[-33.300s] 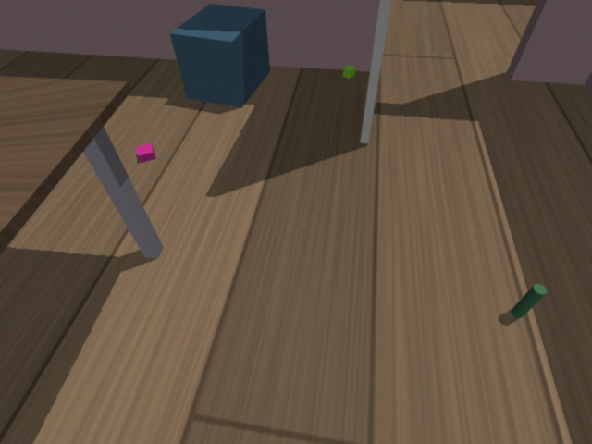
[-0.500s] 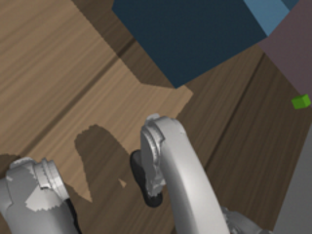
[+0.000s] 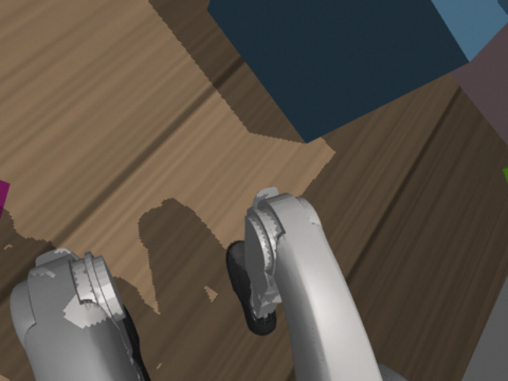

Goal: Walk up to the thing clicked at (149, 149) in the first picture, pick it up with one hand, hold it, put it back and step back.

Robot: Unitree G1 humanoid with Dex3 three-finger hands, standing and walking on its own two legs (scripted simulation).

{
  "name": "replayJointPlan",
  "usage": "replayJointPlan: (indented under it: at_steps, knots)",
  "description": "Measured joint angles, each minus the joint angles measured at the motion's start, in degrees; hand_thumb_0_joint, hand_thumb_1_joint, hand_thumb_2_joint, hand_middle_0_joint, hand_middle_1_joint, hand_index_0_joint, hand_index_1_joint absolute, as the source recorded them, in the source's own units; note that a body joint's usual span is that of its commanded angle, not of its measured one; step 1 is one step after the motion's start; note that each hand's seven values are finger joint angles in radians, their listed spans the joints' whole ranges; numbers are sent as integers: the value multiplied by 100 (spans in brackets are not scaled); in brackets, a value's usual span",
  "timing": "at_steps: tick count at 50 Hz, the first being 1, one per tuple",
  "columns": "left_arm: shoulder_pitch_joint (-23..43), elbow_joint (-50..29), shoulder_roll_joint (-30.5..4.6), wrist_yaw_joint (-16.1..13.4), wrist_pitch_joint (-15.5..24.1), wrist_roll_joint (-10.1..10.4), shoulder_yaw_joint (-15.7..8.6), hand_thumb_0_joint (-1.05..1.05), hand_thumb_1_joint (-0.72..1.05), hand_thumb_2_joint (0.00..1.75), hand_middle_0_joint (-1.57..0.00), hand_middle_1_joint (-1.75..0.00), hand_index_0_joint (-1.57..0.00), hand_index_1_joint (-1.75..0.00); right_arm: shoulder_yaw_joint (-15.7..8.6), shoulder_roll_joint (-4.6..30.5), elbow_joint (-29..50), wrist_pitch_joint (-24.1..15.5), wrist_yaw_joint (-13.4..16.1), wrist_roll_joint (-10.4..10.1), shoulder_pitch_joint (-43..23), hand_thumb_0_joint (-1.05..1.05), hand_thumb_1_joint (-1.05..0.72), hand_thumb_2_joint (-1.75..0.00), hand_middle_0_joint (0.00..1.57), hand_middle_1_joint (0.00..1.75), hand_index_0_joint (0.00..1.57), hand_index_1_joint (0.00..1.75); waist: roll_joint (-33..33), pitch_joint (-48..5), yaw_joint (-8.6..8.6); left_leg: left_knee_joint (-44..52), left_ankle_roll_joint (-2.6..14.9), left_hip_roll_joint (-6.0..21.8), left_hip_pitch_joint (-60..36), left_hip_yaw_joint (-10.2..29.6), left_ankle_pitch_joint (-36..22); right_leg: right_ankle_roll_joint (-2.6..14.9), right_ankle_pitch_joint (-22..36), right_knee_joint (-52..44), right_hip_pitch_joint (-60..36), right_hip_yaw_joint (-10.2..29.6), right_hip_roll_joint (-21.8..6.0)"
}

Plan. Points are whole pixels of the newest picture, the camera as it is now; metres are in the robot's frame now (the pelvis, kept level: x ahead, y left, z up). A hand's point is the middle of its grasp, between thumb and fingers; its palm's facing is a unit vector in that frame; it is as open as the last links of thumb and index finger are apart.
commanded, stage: approach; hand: left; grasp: from above
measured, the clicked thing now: out of the picture +0.42 +0.34 -0.30
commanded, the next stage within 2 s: none
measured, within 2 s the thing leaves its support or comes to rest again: neither
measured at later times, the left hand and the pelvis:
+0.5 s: hand out of the picture +0.45 +0.35 -0.21, palm faces +0.04 -0.41 -0.91, open 13.2 cm; pelvis +0.00 +0.00 -0.01, yaw +1 degrees
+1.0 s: hand out of the picture +0.40 +0.33 -0.21, palm faces -0.05 -0.45 -0.89, open 12.7 cm; pelvis +0.00 +0.00 +0.00, yaw +1 degrees
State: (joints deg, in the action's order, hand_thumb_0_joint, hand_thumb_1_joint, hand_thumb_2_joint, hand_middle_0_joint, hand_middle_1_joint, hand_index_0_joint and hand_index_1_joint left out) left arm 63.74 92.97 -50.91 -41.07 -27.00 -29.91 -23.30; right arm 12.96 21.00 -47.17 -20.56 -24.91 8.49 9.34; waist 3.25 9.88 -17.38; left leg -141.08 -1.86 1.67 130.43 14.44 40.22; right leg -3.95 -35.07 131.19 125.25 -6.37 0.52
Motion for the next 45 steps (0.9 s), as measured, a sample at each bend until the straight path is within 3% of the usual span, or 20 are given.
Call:
replayJointPlan:
  at_steps: [5,9,15,21,25,28,32,35,41,45]
  knots:
    - [-126,95,497,-121,193,-78,364,0,-34,89,-22,-91,-21,-92,-216,-67,-199,-122,7,-18,-143,0,-91,-89,20,30,20,30,-13,-185,52,42,-8,-37,-51,-47,-18,39,-36,4,-57,31,-46]
    - [25,473,621,-400,366,-126,207,0,-30,90,-26,-89,-24,-91,-269,-11,-258,-210,28,64,-325,0,-91,-89,20,30,20,30,20,-170,-72,52,-34,-56,-136,-10,-14,45,-48,-4,-146,-2,-61]
    - [433,936,157,-807,524,0,-318,0,-29,88,-27,-89,-26,-90,-147,276,-190,-286,71,294,-544,0,-91,-89,20,30,19,30,193,255,-458,-85,-94,-138,-374,92,34,57,-128,145,-397,-69,-109]
    - [866,1032,-471,-700,533,-124,-244,0,-33,86,-24,-90,-24,-91,42,602,-200,-218,109,398,-610,0,-91,-89,20,30,19,30,261,576,-648,-276,-109,-148,-325,131,40,24,-105,314,-334,-65,-79]
    - [1027,938,-782,-468,443,-285,-229,0,-36,87,-22,-91,-21,-92,94,607,-104,-132,133,338,-523,0,-91,-89,20,30,19,30,197,707,-604,-297,-64,-85,-189,122,-2,-29,-1,277,-195,-51,-8]
    - [869,804,-799,-326,350,-313,-269,0,-39,89,-20,-92,-19,-93,109,494,-10,-68,120,257,-360,0,-91,-89,20,30,19,30,118,693,-486,-250,-28,-22,-125,106,-8,-50,54,198,-117,-45,40]
    - [514,473,-514,-239,161,-70,-406,0,-41,91,-18,-94,-16,-96,109,254,48,-35,51,177,-102,0,-91,-89,20,30,19,30,47,514,-265,-129,-11,20,-92,59,-21,-41,81,90,-64,-24,52]
    - [360,307,-247,-160,58,62,-268,0,-41,91,-17,-95,-16,-96,107,88,-40,-65,4,141,-27,0,-91,-89,20,30,19,30,38,314,-147,-43,-17,6,-76,9,-49,-13,73,47,-45,4,19]
    - [101,187,280,-152,97,-28,98,0,-38,90,-18,-94,-17,-95,-118,-73,-270,-126,-42,41,-63,0,-91,-89,20,30,20,30,-35,-90,-28,42,-29,-27,-59,-31,-42,37,12,3,-42,19,-33]
    - [126,457,447,-279,217,-114,179,0,-34,91,-21,-93,-20,-94,-205,-22,-303,-188,-43,59,-205,0,-90,-89,20,30,20,30,-47,-171,-87,57,-31,-37,-117,-28,-21,35,-21,-4,-104,14,-48]
